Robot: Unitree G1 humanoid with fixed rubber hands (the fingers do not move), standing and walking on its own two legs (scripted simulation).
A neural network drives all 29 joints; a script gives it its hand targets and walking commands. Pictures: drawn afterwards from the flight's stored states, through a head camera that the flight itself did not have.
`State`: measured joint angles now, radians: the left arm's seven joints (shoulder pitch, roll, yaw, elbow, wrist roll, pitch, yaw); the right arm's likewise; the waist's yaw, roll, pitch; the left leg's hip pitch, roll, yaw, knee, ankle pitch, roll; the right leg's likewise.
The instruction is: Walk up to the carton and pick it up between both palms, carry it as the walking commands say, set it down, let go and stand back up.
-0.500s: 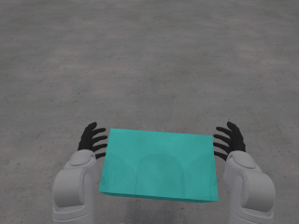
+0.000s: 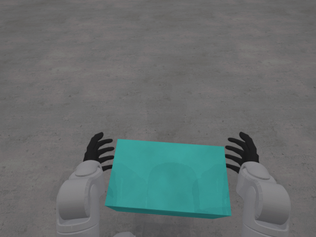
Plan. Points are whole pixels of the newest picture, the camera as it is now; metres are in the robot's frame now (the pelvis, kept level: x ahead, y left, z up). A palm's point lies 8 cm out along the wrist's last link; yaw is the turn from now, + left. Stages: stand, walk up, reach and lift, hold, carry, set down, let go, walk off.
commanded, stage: carry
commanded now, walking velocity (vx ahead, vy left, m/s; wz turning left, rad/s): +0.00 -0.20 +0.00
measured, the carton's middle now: (167, 180) +0.25 -0.01 +0.00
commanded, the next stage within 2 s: none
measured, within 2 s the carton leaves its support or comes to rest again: neither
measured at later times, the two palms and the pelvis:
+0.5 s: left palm (167, 187) +0.20 +0.00 +0.10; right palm out of the picture +0.20 -0.34 +0.10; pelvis -0.05 -0.17 -0.01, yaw +0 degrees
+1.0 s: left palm (249, 212) +0.15 -0.15 +0.11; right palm out of the picture +0.16 -0.48 +0.11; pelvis -0.09 -0.32 +0.00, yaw +0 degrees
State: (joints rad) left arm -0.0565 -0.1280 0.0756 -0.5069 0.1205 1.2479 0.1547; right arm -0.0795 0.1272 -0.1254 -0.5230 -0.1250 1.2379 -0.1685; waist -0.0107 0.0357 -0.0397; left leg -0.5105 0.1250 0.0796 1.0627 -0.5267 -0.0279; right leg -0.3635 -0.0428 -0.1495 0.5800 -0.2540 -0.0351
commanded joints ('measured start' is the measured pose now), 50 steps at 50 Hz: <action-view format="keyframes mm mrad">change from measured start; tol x32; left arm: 1 -434 -901 -665 -107 -400 -33 -267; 50 -374 -789 -669 -60 -408 23 -253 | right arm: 1 -449 905 781 -84 455 -3 287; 50 -308 772 666 3 375 28 255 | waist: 1 16 -194 -224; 9 -12 309 -187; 21 18 156 -255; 24 13 -424 -206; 37 -19 291 -196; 50 22 -81 -222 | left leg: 1 28 -28 42 -46 32 9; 6 254 -41 69 -579 191 40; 9 468 469 -534 -782 556 242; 21 287 181 -16 -507 624 56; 24 -99 -42 80 -22 -190 -14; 26 -41 -36 -13 131 -99 10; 35 327 -12 55 -670 271 36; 37 502 400 -472 -796 446 165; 50 124 60 28 -372 231 9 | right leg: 1 169 -173 111 -184 323 -123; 11 -299 -31 249 492 -160 50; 23 272 -211 254 -299 200 27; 33 179 -202 186 -194 267 -161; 40 -291 -27 241 478 -122 48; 50 234 -115 122 -242 158 86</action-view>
